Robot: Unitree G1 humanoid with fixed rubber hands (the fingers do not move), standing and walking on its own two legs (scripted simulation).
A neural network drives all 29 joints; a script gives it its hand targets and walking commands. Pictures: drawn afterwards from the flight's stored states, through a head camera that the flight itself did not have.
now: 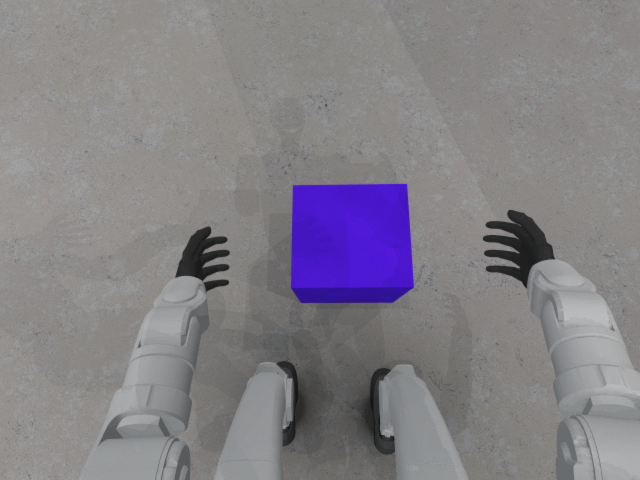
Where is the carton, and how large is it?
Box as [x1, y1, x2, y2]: [291, 184, 413, 302]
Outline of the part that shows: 406,184 293,185 291,288 301,302 392,302 413,287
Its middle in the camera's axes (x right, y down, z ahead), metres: +0.07 +0.02 +0.98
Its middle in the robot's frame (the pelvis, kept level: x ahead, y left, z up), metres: +0.50 -0.03 -0.55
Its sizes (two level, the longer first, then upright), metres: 0.259 0.235 0.290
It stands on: the floor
